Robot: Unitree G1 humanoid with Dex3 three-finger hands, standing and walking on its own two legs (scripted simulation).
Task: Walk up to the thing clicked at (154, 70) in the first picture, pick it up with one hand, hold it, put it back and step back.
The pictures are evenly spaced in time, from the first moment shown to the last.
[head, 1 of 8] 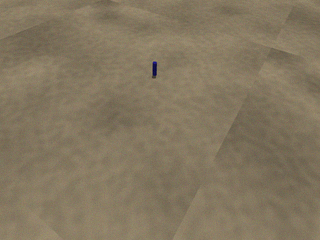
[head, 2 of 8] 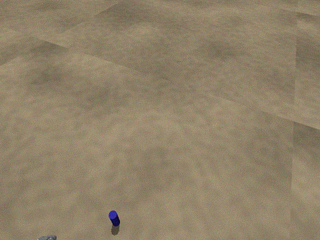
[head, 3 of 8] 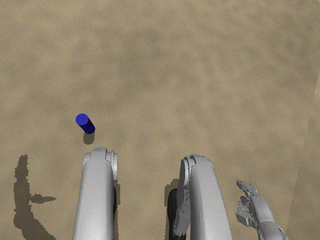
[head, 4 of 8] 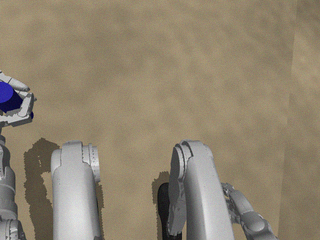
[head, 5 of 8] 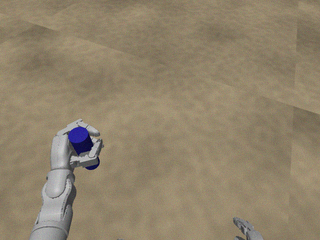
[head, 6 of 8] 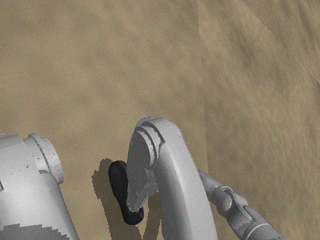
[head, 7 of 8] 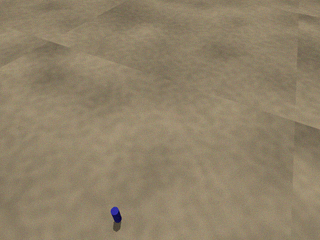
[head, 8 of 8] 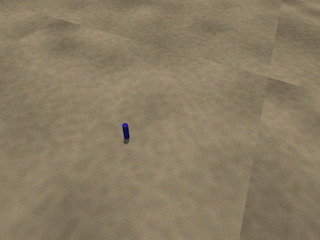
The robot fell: no
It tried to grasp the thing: yes
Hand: left
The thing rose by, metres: 0.70
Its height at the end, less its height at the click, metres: +0.00
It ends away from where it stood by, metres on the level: 0.01
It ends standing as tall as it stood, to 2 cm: yes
